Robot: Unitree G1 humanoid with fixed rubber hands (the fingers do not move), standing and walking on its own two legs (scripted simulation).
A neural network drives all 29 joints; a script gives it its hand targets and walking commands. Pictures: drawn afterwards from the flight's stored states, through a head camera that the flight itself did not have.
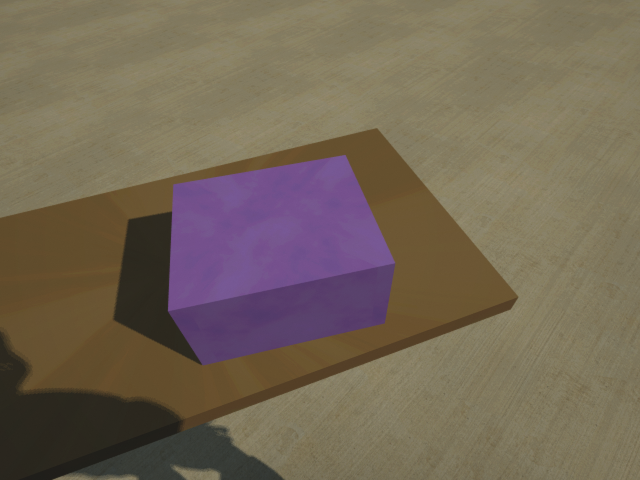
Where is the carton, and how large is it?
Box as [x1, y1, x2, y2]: [168, 155, 394, 364]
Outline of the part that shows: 345,155 173,184 168,311 202,364 211,363 384,323 394,261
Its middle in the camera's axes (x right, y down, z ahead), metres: -0.08 +0.03 +0.67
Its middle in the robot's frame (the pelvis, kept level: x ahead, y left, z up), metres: +0.50 +0.09 -0.04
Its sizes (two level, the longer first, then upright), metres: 0.312 0.262 0.170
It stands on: a table, 0.64 m high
